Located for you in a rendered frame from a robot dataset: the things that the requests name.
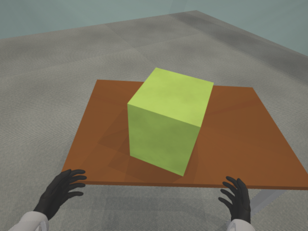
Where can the robot right forearm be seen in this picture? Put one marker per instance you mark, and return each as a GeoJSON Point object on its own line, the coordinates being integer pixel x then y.
{"type": "Point", "coordinates": [240, 225]}

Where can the left robot hand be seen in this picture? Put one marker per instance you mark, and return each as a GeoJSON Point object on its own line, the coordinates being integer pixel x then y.
{"type": "Point", "coordinates": [58, 192]}

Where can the carton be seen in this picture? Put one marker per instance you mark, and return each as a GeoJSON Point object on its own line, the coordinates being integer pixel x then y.
{"type": "Point", "coordinates": [164, 118]}

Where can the table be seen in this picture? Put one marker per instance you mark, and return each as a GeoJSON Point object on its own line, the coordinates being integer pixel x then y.
{"type": "Point", "coordinates": [238, 138]}

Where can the right robot hand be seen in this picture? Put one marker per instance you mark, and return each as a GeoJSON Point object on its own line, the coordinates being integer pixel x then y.
{"type": "Point", "coordinates": [240, 207]}

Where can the robot left forearm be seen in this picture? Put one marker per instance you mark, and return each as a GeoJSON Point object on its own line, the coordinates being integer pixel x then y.
{"type": "Point", "coordinates": [32, 221]}

